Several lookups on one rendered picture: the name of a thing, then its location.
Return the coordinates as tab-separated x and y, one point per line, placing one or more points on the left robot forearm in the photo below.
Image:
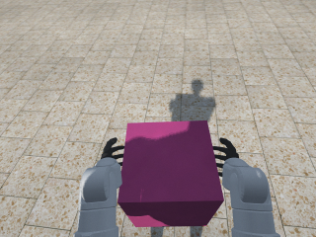
98	198

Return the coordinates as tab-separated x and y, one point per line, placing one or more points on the carton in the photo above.
169	174

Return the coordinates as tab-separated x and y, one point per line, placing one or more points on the robot right hand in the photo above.
230	152

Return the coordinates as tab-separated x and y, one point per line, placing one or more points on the right robot forearm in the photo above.
250	198

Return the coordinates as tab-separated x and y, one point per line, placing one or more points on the robot left hand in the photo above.
109	150

